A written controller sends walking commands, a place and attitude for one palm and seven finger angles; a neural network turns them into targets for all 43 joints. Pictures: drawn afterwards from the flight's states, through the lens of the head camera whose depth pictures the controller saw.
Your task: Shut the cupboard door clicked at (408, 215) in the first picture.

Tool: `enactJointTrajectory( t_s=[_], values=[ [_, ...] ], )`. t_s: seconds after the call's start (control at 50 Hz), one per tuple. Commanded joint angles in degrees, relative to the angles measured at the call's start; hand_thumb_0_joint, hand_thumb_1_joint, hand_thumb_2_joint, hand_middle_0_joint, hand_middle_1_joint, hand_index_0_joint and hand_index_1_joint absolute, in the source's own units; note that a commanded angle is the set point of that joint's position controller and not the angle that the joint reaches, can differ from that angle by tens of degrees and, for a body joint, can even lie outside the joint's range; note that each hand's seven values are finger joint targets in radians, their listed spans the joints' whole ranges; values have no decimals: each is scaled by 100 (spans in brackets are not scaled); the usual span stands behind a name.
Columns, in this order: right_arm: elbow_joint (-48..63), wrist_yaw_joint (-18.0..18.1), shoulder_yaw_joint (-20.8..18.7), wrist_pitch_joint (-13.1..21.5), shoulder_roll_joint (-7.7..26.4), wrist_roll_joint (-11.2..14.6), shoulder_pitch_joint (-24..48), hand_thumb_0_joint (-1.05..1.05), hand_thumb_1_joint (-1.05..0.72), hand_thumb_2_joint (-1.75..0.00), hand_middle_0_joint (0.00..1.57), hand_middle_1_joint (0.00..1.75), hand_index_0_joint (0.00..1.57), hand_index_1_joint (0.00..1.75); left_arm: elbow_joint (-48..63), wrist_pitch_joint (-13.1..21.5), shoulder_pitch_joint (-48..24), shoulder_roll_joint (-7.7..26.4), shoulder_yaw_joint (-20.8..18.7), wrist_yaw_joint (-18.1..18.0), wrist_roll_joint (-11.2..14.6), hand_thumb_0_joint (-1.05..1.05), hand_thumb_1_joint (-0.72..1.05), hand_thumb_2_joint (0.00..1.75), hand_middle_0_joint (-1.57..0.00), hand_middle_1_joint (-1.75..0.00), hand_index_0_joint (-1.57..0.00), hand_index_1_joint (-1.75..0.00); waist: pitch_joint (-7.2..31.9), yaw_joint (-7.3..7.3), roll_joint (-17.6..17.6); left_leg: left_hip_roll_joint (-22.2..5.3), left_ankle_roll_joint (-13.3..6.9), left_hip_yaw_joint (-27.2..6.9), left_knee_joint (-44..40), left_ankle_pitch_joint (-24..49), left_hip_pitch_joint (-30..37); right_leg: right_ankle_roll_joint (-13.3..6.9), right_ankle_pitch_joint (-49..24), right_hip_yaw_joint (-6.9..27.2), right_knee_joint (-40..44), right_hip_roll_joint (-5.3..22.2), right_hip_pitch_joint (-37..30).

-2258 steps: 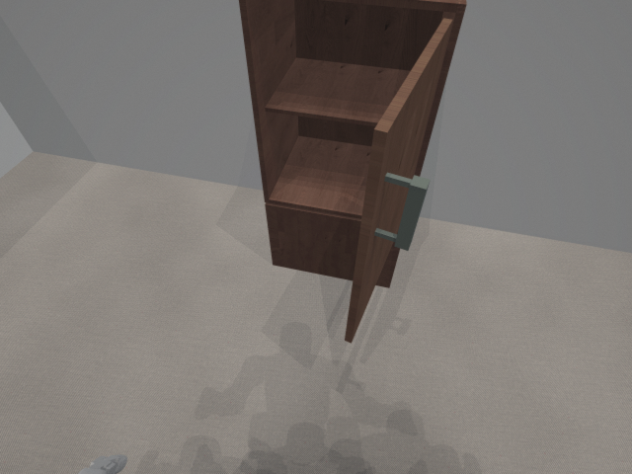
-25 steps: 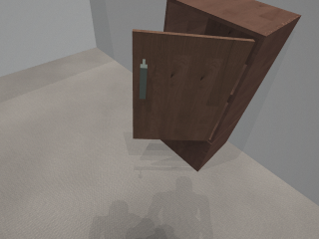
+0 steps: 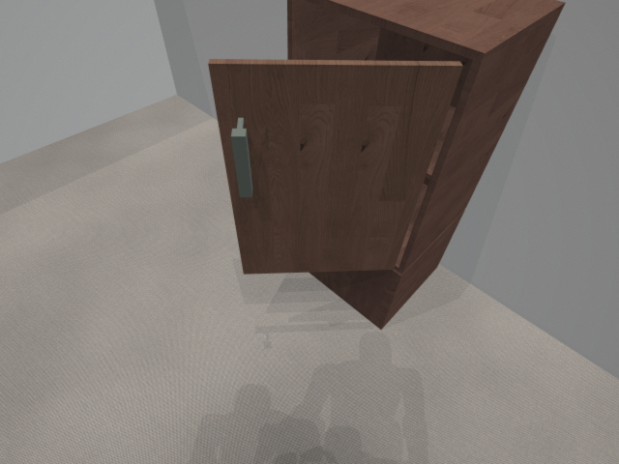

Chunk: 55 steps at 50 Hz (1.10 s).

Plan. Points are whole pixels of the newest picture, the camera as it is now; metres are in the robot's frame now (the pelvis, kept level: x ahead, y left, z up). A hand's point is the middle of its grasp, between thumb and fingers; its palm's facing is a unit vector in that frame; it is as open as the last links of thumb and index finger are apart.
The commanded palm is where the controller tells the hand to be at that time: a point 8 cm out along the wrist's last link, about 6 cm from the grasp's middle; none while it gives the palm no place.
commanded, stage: look again from close up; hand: left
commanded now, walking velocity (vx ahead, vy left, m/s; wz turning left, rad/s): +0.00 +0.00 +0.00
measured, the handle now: (243, 158) +0.64 +0.15 +0.03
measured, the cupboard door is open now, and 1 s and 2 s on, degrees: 47 47 47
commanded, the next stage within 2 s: shuffle to correct the standing spot in 0.28 s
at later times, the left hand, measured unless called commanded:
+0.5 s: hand out of the picture +0.01 +0.14 -0.18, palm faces +0.06 -0.99 -0.13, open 7.4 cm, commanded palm none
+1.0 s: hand (210, 463) +0.17 +0.15 -0.18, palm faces +0.15 -0.97 -0.20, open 7.4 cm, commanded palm none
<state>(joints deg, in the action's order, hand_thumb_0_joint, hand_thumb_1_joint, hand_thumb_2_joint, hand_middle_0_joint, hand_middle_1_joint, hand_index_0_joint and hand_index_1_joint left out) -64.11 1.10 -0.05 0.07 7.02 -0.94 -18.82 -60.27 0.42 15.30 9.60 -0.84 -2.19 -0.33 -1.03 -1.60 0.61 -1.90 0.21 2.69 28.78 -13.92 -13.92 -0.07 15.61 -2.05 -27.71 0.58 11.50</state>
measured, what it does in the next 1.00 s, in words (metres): walks ahead: right foot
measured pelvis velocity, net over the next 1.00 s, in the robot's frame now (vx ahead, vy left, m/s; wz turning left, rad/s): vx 0.13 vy -0.03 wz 0.11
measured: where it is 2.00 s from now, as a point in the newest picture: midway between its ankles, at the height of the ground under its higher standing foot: outside the picture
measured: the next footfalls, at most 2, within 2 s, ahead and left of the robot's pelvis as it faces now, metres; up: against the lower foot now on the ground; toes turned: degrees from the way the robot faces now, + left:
right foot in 0.92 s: +0.17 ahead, -0.14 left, +0.00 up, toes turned -3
left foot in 1.18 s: +0.23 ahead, +0.08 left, +0.00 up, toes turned +14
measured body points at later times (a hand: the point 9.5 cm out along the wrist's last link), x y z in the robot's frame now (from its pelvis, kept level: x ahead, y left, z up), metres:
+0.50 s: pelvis +0.03 -0.01 +0.00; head +0.04 +0.00 +0.45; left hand +0.01 +0.19 -0.16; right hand +0.06 -0.24 -0.15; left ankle +0.01 +0.12 -0.74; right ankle -0.01 -0.12 -0.74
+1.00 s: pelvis +0.13 -0.03 -0.01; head +0.16 -0.03 +0.43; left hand +0.16 +0.20 -0.16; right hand +0.07 -0.25 -0.17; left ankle +0.02 +0.09 -0.69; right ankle +0.13 -0.14 -0.74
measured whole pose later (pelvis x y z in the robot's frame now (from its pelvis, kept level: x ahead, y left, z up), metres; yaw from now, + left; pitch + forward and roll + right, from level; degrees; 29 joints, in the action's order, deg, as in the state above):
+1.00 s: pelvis +0.13 -0.03 -0.01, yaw +6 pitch +0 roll +0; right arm -66.3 0.9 -1.0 -0.5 7.2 -1.0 -22.1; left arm -56.3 3.2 12.6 9.3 -2.8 -0.7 -0.7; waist -4.7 -0.7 -0.8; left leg -3.4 -1.1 1.1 56.0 -31.3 -17.6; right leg -1.7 20.3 -9.0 -36.6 2.9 16.0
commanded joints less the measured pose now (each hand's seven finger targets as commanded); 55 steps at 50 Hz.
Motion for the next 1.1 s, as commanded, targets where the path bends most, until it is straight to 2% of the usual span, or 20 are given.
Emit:
enactJointTrajectory(
  t_s=[0.0,0.16,0.36,0.48,0.56,0.62,0.66,0.68,0.7,0.72,0.78,0.84,0.86,0.88,0.9,0.92,0.94,0.98,1.02,1.08],
  values=[
    [43,51,-36,152,447,23,-295,0,-90,-90,20,30,20,30,53,137,464,378,6,56,-5,0,90,90,-20,-30,-20,-30,-242,152,-248,-373,-125,-386,-643,1016,126,-207,-996,479,609,491,45],
    [-4,99,-35,126,544,63,69,0,-90,-90,20,30,20,30,-143,182,684,382,69,19,-18,0,90,90,-20,-30,-20,-30,7,144,91,-387,-86,-237,-580,1360,583,-148,-2307,469,628,622,-223],
    [-1,118,-23,107,576,61,250,0,-90,-90,20,30,20,30,-209,155,786,324,71,6,-29,0,90,90,-20,-30,-20,-30,-174,176,-34,-394,-90,-276,-744,1234,657,-144,-1843,456,790,588,-190],
    [99,48,-67,64,580,-12,152,0,-90,-90,20,30,20,30,-169,76,872,433,-69,99,-77,0,90,90,-20,-30,-20,-30,-752,203,125,-137,-191,-220,-457,-627,-75,-331,1138,519,956,600,150],
    [217,32,-77,129,493,-19,56,0,-90,-90,20,30,20,30,-121,90,1000,514,-162,125,-78,0,90,90,-20,-30,-20,-30,-820,239,338,-25,-248,-149,43,-424,-519,-488,1128,540,796,729,-59],
    [220,44,-90,202,479,-15,-97,0,-90,-90,20,30,20,30,-134,120,1100,504,-202,132,-78,0,90,90,-20,-30,-20,-30,-620,207,302,-69,-293,-93,282,136,-371,-545,141,377,366,742,-200],
    [57,74,-130,249,652,-31,-526,0,-90,-90,20,30,20,30,-101,136,1015,377,-185,138,-78,0,90,90,-20,-30,-20,-30,-368,13,-472,-455,-463,-585,-104,1124,464,-390,-448,-146,-586,420,263],
    [-103,113,-187,258,891,-57,-969,0,-90,-90,20,30,20,30,1,152,840,265,-150,139,-77,0,90,90,-20,-30,-20,-30,-257,-144,-1184,-1006,-798,-1429,-428,1798,1050,-238,-42,-541,-1476,117,894],
    [-229,168,-232,245,1020,-95,-1379,0,-90,-90,20,30,20,30,203,158,433,195,-114,138,-82,0,90,90,-20,-30,-20,-30,-477,-335,-1618,-1594,-1251,-2278,-780,2878,1634,-184,1344,-581,-2327,-70,1974],
    [-268,204,-221,232,1023,-124,-1578,0,-90,-90,20,30,20,30,415,153,-58,274,-140,146,-97,0,90,90,-20,-30,-20,-30,-779,-423,-1321,-1956,-1571,-2648,-831,3702,1716,-247,1971,-266,-2939,72,2599],
    [-36,224,-220,291,1019,-141,-977,0,-90,-90,20,30,20,30,584,164,-275,150,-219,255,-36,0,90,90,-20,-30,-20,-30,-687,-141,-965,-1844,-1424,-2093,-967,2968,1063,-232,1676,109,-2662,475,2169],
    [207,179,-230,272,1024,-90,-146,0,-90,-90,20,30,20,30,311,153,575,68,-254,339,-40,0,90,90,-20,-30,-20,-30,-243,430,-776,-1032,-817,-1083,-596,1403,-108,-147,253,-472,-683,153,43],
    [187,142,-246,266,969,-54,-213,0,-90,-90,20,30,20,30,89,191,1126,221,-281,323,-56,0,90,90,-20,-30,-20,-30,70,610,-222,-619,-619,-724,105,916,-376,-117,-315,-556,-13,20,-863],
    [220,83,-204,282,691,10,-340,0,-90,-90,20,30,20,30,-83,251,1576,632,-356,241,-72,0,90,90,-20,-30,-20,-30,277,774,853,-175,-387,-224,1142,-123,-1250,-362,23,411,464,842,-1826],
    [428,54,-192,271,415,35,-255,0,-90,-90,20,30,20,30,-99,247,1844,1058,-442,165,-55,0,90,90,-20,-30,-20,-30,353,837,2041,235,-230,266,2539,-2051,-2080,-1003,104,2217,1252,2192,-2036],
    [578,29,-229,219,520,22,143,0,-90,-90,20,30,20,30,-5,189,1698,1043,-420,107,-38,0,90,90,-20,-30,-20,-30,21,880,1226,4,-227,15,3412,-2368,-2330,-1476,463,2492,1492,2512,-1522],
    [625,-1,-251,205,409,5,495,0,-90,-90,20,30,20,30,46,193,1384,902,-406,79,-71,0,90,90,-20,-30,-20,-30,-396,778,1208,-208,-229,-83,3867,-2048,-2561,-1536,452,2396,1496,2361,-1008],
    [587,-79,-281,159,368,-47,461,0,-90,-90,20,30,20,30,197,208,761,549,-295,39,-128,0,90,90,-20,-30,-20,-30,-544,405,751,-404,-164,-88,3639,-1535,-2067,-1313,-100,1399,1388,1969,-190],
    [527,-122,-253,115,109,-50,268,0,-90,-90,20,30,20,30,233,255,559,484,-272,26,-176,0,90,90,-20,-30,-20,-30,-480,212,522,-330,-90,141,2632,-1340,-1417,-1159,-1076,675,1266,1677,143],
    [485,-114,-196,153,38,-56,4,0,-90,-90,20,30,20,30,166,234,489,587,-259,79,-113,0,90,90,-20,-30,-20,-30,-273,76,614,-37,-34,602,1061,-454,-385,-975,-1265,230,882,1239,314]
  ],
)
